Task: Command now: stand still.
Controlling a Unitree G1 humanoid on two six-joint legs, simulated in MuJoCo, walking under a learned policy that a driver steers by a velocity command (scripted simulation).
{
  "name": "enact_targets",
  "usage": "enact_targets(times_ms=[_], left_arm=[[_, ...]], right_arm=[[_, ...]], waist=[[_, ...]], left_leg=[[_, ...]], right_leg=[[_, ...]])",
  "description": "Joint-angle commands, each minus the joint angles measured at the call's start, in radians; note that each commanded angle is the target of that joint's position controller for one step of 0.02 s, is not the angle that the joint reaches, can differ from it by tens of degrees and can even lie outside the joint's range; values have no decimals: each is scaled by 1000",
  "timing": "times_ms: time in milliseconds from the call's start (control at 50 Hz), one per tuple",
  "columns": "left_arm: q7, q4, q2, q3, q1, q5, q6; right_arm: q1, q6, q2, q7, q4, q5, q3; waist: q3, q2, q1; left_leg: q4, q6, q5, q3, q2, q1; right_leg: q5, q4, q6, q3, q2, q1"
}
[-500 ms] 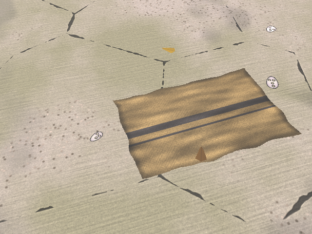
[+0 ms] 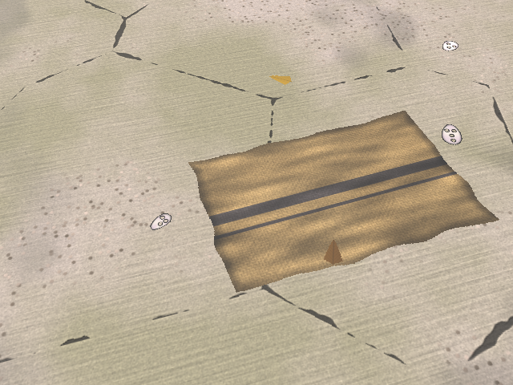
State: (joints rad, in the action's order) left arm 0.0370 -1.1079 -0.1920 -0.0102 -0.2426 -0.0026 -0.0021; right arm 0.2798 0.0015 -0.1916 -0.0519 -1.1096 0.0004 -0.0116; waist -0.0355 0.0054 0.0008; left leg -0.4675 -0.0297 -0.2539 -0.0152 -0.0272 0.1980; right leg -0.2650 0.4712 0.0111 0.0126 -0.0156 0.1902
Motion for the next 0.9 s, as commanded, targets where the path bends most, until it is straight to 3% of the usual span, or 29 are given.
enact_targets(times_ms=[20,180,200,240,280,320,340,360,400,420,440,460,480,500,520,540,580,600,640,700,740,800,840,860,880,900], left_arm=[[3,16,-95,-14,-51,0,5],[4,13,-86,-14,-69,-1,6],[5,3,-76,-12,-88,0,5],[11,6,-112,-26,-96,-14,1],[10,17,-139,-37,-120,-21,13],[3,12,-189,-58,-181,-28,35],[2,18,-194,-62,-178,-27,43],[0,35,-185,-61,-146,-23,50],[-6,78,-178,-58,-30,-40,55],[-9,95,-173,-58,11,-45,52],[-11,108,-146,-51,31,-40,56],[-17,128,-77,-33,40,-27,70],[-17,158,-67,-32,44,-32,92],[-22,158,-93,-37,48,-46,104],[-31,152,-98,-37,38,-50,115],[-35,145,-106,-43,36,-40,122],[-43,150,-131,-59,70,-23,125],[-50,151,-108,-57,76,-23,121],[-58,178,-71,-46,142,-21,109],[-62,247,-42,-26,312,-22,106],[-69,273,-57,-23,368,-28,105],[-81,309,-89,-26,411,-33,109],[-84,307,-132,-45,351,-30,116],[-81,284,-164,-63,254,-31,116],[-74,232,-205,-88,82,-35,112],[-63,188,-259,-107,-105,-27,104]], right_arm=[[68,-4,-90,-3,12,0,-14],[83,-5,-81,-3,11,-1,-15],[103,-4,-68,-4,0,-1,-12],[101,-3,-78,-8,5,-11,-19],[66,-20,-69,-6,33,-12,-19],[39,-54,-26,11,58,-15,-11],[24,-68,-32,21,68,-19,-13],[23,-80,-39,30,76,-26,-17],[106,-96,-30,38,57,-34,-20],[185,-99,-38,38,18,-28,-29],[281,-96,-73,37,-17,-18,-45],[423,-95,-165,34,-34,-20,-71],[468,-108,-227,49,-31,-10,-77],[368,-122,-161,49,-6,-4,-55],[294,-128,-117,53,21,-7,-43],[245,-128,-113,60,38,-8,-38],[245,-112,-68,63,44,-4,-22],[274,-105,-62,59,39,1,-18],[301,-94,-84,46,42,6,-19],[290,-90,-128,29,64,7,-24],[315,-93,-149,25,59,-1,-32],[313,-93,-153,25,51,-15,-42],[284,-87,-173,25,60,-10,-53],[268,-78,-184,25,65,-5,-58],[248,-69,-180,27,74,0,-57],[224,-69,-163,32,101,10,-46]], waist=[[-20,-3,0],[-25,-2,0],[0,-6,-1],[-42,-33,-6],[-120,-78,-23],[-117,-187,-43],[-129,-189,-42],[-138,-173,-22],[-139,-157,56],[-125,-117,91],[-84,-24,116],[-9,233,151],[-11,331,141],[-92,178,85],[-116,106,57],[-106,69,39],[-88,73,37],[-71,91,39],[-75,82,48],[-113,74,73],[-126,95,79],[-135,96,55],[-61,121,-1],[16,146,-55],[116,149,-138],[237,99,-211]], left_leg=[[69,19,114,7,3,15],[67,20,113,7,4,18],[65,22,24,21,17,8],[2,44,-268,59,57,71],[-71,67,-362,54,53,191],[-255,69,-216,84,51,271],[-328,86,-194,52,20,274],[-348,104,-224,33,1,270],[-107,142,-196,47,-6,94],[12,132,-94,82,39,-79],[47,124,-53,0,4,-222],[208,190,-175,-331,-205,-361],[328,309,-291,-690,-370,-360],[322,318,-299,-675,-384,-307],[313,281,-241,-543,-334,-292],[319,244,-144,-428,-284,-287],[319,190,149,-246,-213,-283],[313,185,250,-192,-193,-282],[324,193,343,-131,-177,-257],[369,194,328,-75,-152,-148],[393,202,319,-63,-167,-136],[365,190,411,-45,-209,-226],[252,167,721,-23,-223,-300],[132,153,913,-8,-220,-318],[-65,128,998,20,-184,-269],[-346,101,764,26,-146,-39]], right_leg=[[135,-89,18,24,28,25],[132,-87,16,22,27,28],[27,-94,19,14,18,18],[-339,-101,54,32,16,70],[-546,-162,111,153,99,113],[-611,-269,199,383,259,51],[-593,-307,236,469,317,83],[-552,-315,242,481,331,103],[-443,-264,181,345,268,192],[-352,-187,140,231,187,269],[-224,-11,98,125,110,346],[-146,356,34,-40,3,476],[-280,585,35,2,-38,626],[-231,730,55,65,35,697],[-121,763,72,74,75,727],[-35,733,79,58,101,719],[57,641,71,23,129,669],[81,611,60,-1,125,645],[130,512,35,-33,116,634],[240,257,15,-73,74,529],[279,171,19,-90,54,467],[284,84,57,-68,50,445],[242,67,91,-82,12,330],[215,80,111,-101,-21,204],[220,69,139,-109,-42,-11],[171,94,194,54,99,-331]])
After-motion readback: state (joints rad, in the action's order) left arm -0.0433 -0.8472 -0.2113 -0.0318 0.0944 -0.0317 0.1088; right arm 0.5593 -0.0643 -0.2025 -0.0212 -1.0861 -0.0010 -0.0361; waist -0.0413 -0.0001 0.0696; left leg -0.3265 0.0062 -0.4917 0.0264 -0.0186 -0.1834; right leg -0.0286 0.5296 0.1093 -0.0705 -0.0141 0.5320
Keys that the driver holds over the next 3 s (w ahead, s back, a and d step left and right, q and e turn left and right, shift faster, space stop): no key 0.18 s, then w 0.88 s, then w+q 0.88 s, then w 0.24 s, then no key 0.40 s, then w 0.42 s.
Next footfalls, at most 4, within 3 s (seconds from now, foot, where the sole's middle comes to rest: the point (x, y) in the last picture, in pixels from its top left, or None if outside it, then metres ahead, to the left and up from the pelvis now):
0.90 right None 0.45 -0.08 -0.78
1.44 left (207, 301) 0.75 0.18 -0.78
1.94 right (242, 210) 1.08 0.08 -0.78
2.40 left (145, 193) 1.16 0.42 -0.78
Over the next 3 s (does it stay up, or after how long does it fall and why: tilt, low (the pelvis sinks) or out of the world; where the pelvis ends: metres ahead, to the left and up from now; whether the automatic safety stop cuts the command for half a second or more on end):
stays up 1.19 0.31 0.01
